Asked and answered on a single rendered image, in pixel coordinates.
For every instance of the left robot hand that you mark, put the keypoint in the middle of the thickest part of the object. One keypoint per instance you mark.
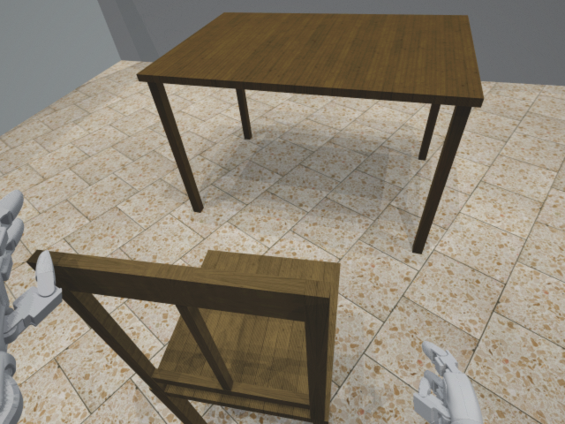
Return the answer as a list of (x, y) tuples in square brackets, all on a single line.
[(35, 304)]

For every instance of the table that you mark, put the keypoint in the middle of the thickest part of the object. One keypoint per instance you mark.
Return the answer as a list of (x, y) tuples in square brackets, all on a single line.
[(391, 57)]

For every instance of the left robot forearm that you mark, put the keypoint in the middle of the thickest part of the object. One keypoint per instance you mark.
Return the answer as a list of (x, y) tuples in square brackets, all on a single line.
[(11, 400)]

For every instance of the right robot hand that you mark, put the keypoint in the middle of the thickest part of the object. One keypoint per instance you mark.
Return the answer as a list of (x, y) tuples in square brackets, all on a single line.
[(455, 397)]

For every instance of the chair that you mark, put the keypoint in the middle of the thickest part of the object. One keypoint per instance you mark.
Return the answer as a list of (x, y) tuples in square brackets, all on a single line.
[(255, 332)]

